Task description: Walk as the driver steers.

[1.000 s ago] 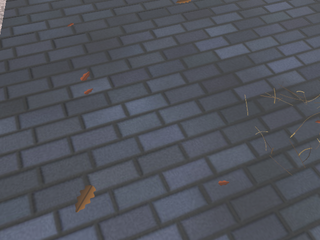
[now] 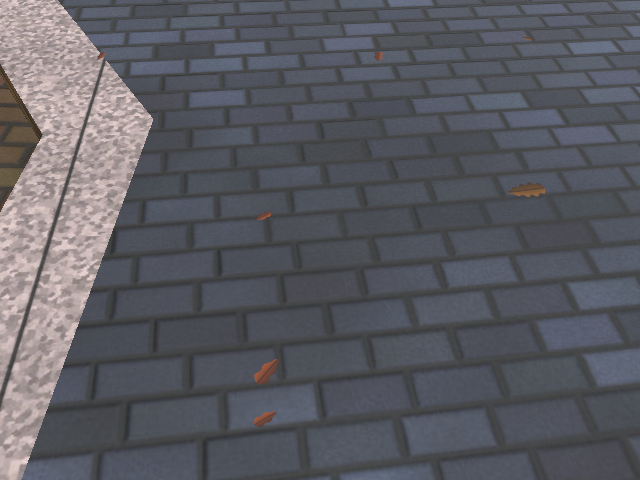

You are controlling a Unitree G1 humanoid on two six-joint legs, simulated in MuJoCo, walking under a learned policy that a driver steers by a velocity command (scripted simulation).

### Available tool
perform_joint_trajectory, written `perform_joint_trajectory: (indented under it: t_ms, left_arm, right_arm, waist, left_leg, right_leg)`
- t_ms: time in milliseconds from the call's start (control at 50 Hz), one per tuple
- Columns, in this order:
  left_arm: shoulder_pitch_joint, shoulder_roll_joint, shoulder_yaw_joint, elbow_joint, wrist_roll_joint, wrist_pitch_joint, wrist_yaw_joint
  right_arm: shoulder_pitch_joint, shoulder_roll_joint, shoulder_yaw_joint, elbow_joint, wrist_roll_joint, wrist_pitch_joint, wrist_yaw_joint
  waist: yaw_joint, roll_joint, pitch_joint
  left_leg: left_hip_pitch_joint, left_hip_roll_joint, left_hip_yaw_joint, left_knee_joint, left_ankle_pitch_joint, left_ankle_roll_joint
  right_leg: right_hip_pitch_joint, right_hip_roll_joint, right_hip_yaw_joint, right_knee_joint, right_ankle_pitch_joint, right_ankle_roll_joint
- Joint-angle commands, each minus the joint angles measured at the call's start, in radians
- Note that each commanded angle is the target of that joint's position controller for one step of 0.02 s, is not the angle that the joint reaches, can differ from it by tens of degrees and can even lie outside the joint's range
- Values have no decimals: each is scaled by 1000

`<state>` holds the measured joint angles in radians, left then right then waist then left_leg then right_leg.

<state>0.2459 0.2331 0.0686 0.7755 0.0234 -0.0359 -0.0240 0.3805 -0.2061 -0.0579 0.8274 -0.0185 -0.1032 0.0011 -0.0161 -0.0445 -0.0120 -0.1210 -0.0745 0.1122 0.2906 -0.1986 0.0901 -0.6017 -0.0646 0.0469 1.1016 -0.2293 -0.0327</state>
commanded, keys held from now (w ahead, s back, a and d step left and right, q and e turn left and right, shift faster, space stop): w+e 0.42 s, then no key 0.58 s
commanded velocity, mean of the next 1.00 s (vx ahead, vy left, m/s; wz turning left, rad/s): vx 0.32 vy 0.00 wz -0.29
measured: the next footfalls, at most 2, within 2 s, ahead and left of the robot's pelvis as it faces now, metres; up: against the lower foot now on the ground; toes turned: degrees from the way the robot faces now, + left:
right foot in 0.30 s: +0.33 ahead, -0.12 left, +0.00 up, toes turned -13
left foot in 0.82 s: +0.56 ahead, -0.05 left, +0.00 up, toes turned -19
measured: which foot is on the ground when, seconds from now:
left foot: down 0.00-0.32, up 0.34-0.80, down 0.82-1.00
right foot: up 0.00-0.28, down 0.30-0.84, up 0.86-1.00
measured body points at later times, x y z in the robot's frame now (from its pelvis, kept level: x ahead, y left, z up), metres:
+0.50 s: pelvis +0.27 -0.08 -0.01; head +0.30 -0.10 +0.44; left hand +0.42 +0.17 -0.12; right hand +0.34 -0.35 -0.12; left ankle +0.30 +0.09 -0.65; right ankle +0.29 -0.11 -0.75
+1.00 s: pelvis +0.43 -0.08 -0.01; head +0.46 -0.07 +0.44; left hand +0.59 +0.13 -0.15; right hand +0.44 -0.34 -0.13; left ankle +0.53 -0.04 -0.75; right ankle +0.33 -0.17 -0.71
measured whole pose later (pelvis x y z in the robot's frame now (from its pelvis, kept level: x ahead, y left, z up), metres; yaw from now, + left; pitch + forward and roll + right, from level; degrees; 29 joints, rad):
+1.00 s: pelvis +0.43 -0.08 -0.01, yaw -21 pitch -1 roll -1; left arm 0.25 0.24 0.03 0.85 0.02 0.02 0.02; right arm 0.22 -0.20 0.01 0.82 -0.02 -0.03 -0.02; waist 0.01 -0.03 0.05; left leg -0.31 -0.03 0.05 0.43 -0.11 0.07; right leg -0.27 0.07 0.07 0.83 -0.52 -0.01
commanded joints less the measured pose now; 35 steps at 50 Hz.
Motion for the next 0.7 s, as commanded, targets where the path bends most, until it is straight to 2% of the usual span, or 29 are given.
perform_joint_trajectory:
  t_ms: [20,80,140,180,240,260,280,300,320,340,360,380,400,420,440,460,520,560,600,640,700]
  left_arm:
    - [-9,41,9,-53,6,7,-8]
    - [-95,24,-2,-82,5,8,-21]
    - [-195,17,-13,-125,7,6,-34]
    - [-221,21,-14,-146,8,4,-39]
    - [-161,48,-1,-147,11,10,-23]
    - [-91,64,7,-134,13,9,-18]
    - [16,89,20,-106,18,3,-13]
    - [166,133,41,-64,32,-4,-3]
    - [226,240,69,-62,37,-5,11]
    - [193,289,80,-81,5,-1,8]
    - [163,250,76,-79,-14,8,14]
    - [122,199,59,-73,-18,9,20]
    - [92,163,47,-66,-16,7,19]
    - [62,142,39,-71,-24,3,20]
    - [50,128,31,-75,-24,-6,18]
    - [58,130,28,-67,-23,-18,16]
    - [96,156,27,-39,-17,-32,15]
    - [127,152,21,-27,-22,-26,20]
    - [142,145,16,-21,-25,-17,28]
    - [165,138,10,-12,-23,-10,36]
    - [184,133,3,-1,-12,-3,47]
  right_arm:
    - [15,-99,-16,-49,2,-26,-1]
    - [19,-103,-14,-42,-1,-26,2]
    - [59,-114,-14,-19,0,-24,-10]
    - [78,-126,-16,-1,0,-17,-18]
    - [60,-170,-23,9,-2,1,-38]
    - [49,-189,-28,9,-8,12,-42]
    - [40,-206,-33,3,-9,23,-43]
    - [12,-211,-33,-16,-4,27,-42]
    - [41,-114,-11,-69,6,25,-33]
    - [36,-112,-8,-124,9,22,-19]
    - [-61,-124,-8,-140,-4,16,-12]
    - [-102,-128,-1,-155,1,3,-7]
    - [-99,-126,-1,-148,-4,1,-7]
    - [-80,-122,1,-144,-21,18,-6]
    - [-41,-115,4,-132,-30,40,-3]
    - [-23,-111,6,-127,-31,58,-3]
    - [-48,-102,9,-119,-24,76,0]
    - [-103,-101,11,-125,-21,83,2]
    - [-155,-101,14,-132,-15,87,2]
    - [-208,-96,20,-142,-11,88,2]
    - [-248,-97,25,-143,-7,80,-1]
  waist:
    - [14,95,78]
    - [-2,104,86]
    - [-34,103,110]
    - [-38,102,115]
    - [3,145,47]
    - [37,156,2]
    - [84,148,-60]
    - [161,102,-140]
    - [140,-66,-242]
    - [104,-168,-329]
    - [113,-22,-232]
    - [87,35,-109]
    - [40,95,-36]
    - [5,105,-7]
    - [-18,65,10]
    - [-29,50,-7]
    - [-24,32,-25]
    - [1,-4,-37]
    - [25,-28,-38]
    - [52,-35,-28]
    - [76,-32,-18]
  left_leg:
    - [20,278,-141,-174,298,83]
    - [43,257,-50,-171,372,61]
    - [103,278,2,-174,434,48]
    - [172,294,33,-137,535,34]
    - [266,313,85,48,973,10]
    - [284,316,97,169,1072,8]
    - [250,313,103,341,1038,3]
    - [98,284,115,583,828,-15]
    - [-228,179,114,929,186,-47]
    - [-519,-5,-64,1193,-355,-79]
    - [-628,76,-180,1206,-238,-73]
    - [-626,116,-162,1134,-148,-74]
    - [-574,149,-156,1041,-119,-78]
    - [-517,166,-156,989,-113,-91]
    - [-454,175,-146,958,-126,-104]
    - [-428,173,-138,930,-143,-118]
    - [-430,154,-102,811,-56,-131]
    - [-453,144,-89,735,18,-128]
    - [-473,140,-88,656,74,-124]
    - [-491,138,-89,569,119,-115]
    - [-468,116,-85,460,136,-101]
  right_leg:
    - [-133,-14,13,-56,105,10]
    - [-114,-6,-36,-223,212,6]
    - [-88,0,-108,-374,255,-19]
    - [-67,16,-145,-447,227,-49]
    - [47,100,-204,-484,90,-107]
    - [116,136,-215,-495,37,-131]
    - [246,164,-202,-538,14,-156]
    - [481,137,-123,-596,18,-194]
    - [768,-129,247,-589,16,-286]
    - [918,-289,748,-750,125,-429]
    - [860,-254,619,-786,97,-389]
    - [710,-229,486,-802,158,-347]
    - [580,-174,395,-822,243,-296]
    - [487,-126,321,-844,298,-263]
    - [413,-112,260,-839,508,-255]
    - [399,-107,221,-830,652,-256]
    - [406,-50,106,-807,915,-200]
    - [451,-24,76,-792,951,-135]
    - [497,-17,71,-785,928,-98]
    - [550,-28,81,-777,909,-87]
    - [604,-49,95,-751,905,-95]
